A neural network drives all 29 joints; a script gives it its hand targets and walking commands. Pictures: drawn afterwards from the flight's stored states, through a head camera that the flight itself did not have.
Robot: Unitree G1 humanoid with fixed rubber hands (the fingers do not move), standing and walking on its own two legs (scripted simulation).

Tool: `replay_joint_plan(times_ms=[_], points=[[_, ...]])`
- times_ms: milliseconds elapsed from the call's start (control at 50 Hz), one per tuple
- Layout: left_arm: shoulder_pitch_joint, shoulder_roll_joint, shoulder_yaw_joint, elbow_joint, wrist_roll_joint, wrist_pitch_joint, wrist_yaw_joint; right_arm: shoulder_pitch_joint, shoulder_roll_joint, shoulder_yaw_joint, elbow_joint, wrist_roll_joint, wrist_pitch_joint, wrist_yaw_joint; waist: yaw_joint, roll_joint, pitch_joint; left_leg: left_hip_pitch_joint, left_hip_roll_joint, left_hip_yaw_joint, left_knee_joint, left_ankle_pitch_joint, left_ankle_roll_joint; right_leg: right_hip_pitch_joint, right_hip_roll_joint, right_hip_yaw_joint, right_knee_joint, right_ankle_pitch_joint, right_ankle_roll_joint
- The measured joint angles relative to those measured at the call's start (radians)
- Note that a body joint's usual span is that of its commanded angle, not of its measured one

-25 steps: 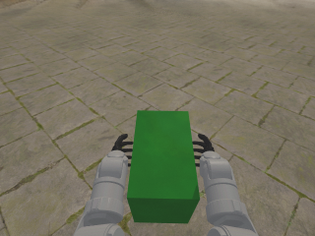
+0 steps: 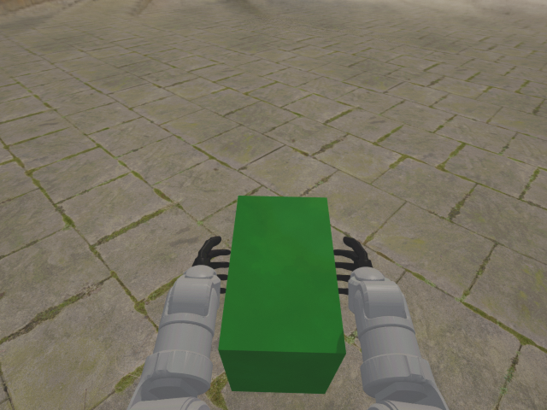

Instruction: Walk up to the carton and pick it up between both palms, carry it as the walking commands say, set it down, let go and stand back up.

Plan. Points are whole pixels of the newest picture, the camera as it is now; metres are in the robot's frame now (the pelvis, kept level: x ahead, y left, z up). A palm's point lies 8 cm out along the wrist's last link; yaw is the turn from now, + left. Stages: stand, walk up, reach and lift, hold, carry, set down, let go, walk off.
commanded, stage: hold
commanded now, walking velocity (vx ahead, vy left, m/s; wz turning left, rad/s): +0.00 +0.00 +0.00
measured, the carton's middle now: (280, 292) +0.33 +0.00 -0.02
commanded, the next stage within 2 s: carry in 0.04 s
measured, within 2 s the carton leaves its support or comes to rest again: neither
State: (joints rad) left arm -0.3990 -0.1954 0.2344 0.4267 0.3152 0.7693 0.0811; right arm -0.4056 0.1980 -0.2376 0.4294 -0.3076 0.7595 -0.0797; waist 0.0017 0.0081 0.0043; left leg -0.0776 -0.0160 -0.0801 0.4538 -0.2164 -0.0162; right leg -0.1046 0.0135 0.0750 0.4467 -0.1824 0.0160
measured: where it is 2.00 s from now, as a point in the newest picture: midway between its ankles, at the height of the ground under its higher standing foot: outside the picture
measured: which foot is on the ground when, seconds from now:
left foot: down 0.00-0.74, up 0.76-1.00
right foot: down 0.00-0.46, up 0.48-0.72, down 0.74-1.00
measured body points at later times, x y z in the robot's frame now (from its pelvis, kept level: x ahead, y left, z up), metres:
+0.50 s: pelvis -0.08 +0.02 -0.02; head -0.03 +0.02 +0.43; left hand +0.26 +0.08 +0.05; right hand +0.22 -0.16 +0.06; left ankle -0.03 +0.12 -0.74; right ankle +0.03 -0.12 -0.73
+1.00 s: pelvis -0.22 +0.05 -0.02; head -0.20 +0.04 +0.43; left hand +0.10 -0.02 +0.07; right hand -0.03 -0.22 +0.07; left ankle -0.18 +0.16 -0.71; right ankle -0.20 -0.09 -0.74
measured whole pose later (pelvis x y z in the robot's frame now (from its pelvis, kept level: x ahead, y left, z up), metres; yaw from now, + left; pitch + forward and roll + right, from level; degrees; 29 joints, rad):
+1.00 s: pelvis -0.22 +0.05 -0.02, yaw -31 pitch +5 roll +0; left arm -0.29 -0.16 0.02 -0.25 0.10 1.18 0.27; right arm -0.28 0.16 -0.03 -0.27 -0.03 1.16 -0.30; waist -0.05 -0.01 -0.05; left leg -0.49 0.03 0.05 0.90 -0.46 -0.08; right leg -0.53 0.03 0.04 0.56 -0.13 -0.02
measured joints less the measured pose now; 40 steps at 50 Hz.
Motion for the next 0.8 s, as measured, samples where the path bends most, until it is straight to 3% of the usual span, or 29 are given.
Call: replay_joint_plan(times_ms=[120, 200, 300, 360, 440, 480, 540, 600, 660, 720, 760, 800], points=[[-0.004, -0.001, -0.019, -0.053, -0.03, 0.021, 0.027, -0.007, 0.003, 0.024, -0.047, 0.002, 0.019, -0.028, 0.006, -0.004, -0.086, -0.179, 0.0, 0.018, 0.098, -0.029, -0.002, -0.185, 0.006, 0.014, 0.099, -0.024, 0.005], [-0.002, 0.0, -0.068, -0.208, -0.099, 0.063, 0.109, -0.016, 0.007, 0.071, -0.184, 0.052, 0.054, -0.087, 0.016, -0.022, -0.073, -0.3, 0.004, 0.053, 0.184, -0.05, 0.001, -0.334, 0.011, 0.026, 0.214, 0.001, 0.002], [0.015, 0.005, -0.11, -0.393, -0.149, 0.144, 0.131, -0.002, 0.001, 0.123, -0.378, 0.115, 0.149, -0.14, 0.02, 0.006, -0.038, -0.419, 0.046, 0.078, 0.326, -0.098, -0.002, -0.431, 0.04, 0.003, 0.277, -0.045, -0.019], [0.036, 0.012, -0.15, -0.467, -0.171, 0.206, 0.147, 0.041, -0.015, 0.151, -0.475, 0.163, 0.209, -0.169, 0.007, -0.01, -0.022, -0.464, 0.029, 0.082, 0.432, -0.221, -0.008, -0.463, 0.045, 0.021, 0.247, 0.001, -0.018], [0.074, 0.024, -0.188, -0.582, -0.194, 0.289, 0.169, 0.081, -0.028, 0.184, -0.587, 0.224, 0.283, -0.195, -0.019, -0.042, -0.014, -0.382, 0.001, 0.116, 0.273, -0.187, -0.006, -0.483, 0.045, 0.065, 0.148, 0.093, 0.003], [0.088, 0.029, -0.194, -0.638, -0.203, 0.316, 0.177, 0.09, -0.03, 0.201, -0.622, 0.236, 0.299, -0.202, -0.026, -0.079, 0.0, -0.359, -0.012, 0.146, 0.183, -0.067, 0.031, -0.499, 0.035, 0.083, 0.147, 0.075, 0.022], [0.124, 0.038, -0.21, -0.703, -0.223, 0.35, 0.196, 0.103, -0.034, 0.222, -0.669, 0.248, 0.334, -0.203, -0.01, -0.034, 0.004, -0.37, 0.049, 0.165, 0.178, -0.049, 0.049, -0.582, 0.038, -0.059, 0.486, -0.179, 0.029], [0.132, 0.041, -0.224, -0.731, -0.241, 0.383, 0.209, 0.12, -0.038, 0.229, -0.699, 0.243, 0.363, -0.203, 0.021, 0.001, -0.01, -0.373, 0.109, 0.185, 0.163, -0.032, 0.04, -0.566, 0.016, -0.136, 0.674, -0.208, 0.021], [0.12, 0.038, -0.23, -0.739, -0.255, 0.406, 0.213, 0.12, -0.038, 0.223, -0.715, 0.228, 0.382, -0.207, 0.044, 0.021, -0.034, -0.398, 0.156, 0.209, 0.182, -0.024, 0.029, -0.458, -0.01, -0.171, 0.554, -0.234, 0.021], [0.101, 0.033, -0.22, -0.727, -0.255, 0.42, 0.217, 0.105, -0.034, 0.214, -0.709, 0.217, 0.399, -0.205, 0.051, 0.029, -0.059, -0.44, 0.193, 0.24, 0.225, -0.023, 0.017, -0.325, -0.025, -0.194, 0.303, -0.188, 0.014], [0.084, 0.027, -0.216, -0.701, -0.248, 0.422, 0.216, 0.095, -0.032, 0.201, -0.695, 0.213, 0.405, -0.206, 0.053, 0.043, -0.069, -0.482, 0.222, 0.248, 0.282, -0.044, 0.001, -0.282, -0.009, -0.19, 0.178, -0.145, -0.012], [0.082, 0.026, -0.222, -0.661, -0.248, 0.419, 0.206, 0.112, -0.036, 0.19, -0.685, 0.217, 0.409, -0.208, 0.041, 0.044, -0.066, -0.534, 0.192, 0.19, 0.422, -0.22, -0.03, -0.325, 0.003, -0.165, 0.204, -0.132, -0.037]])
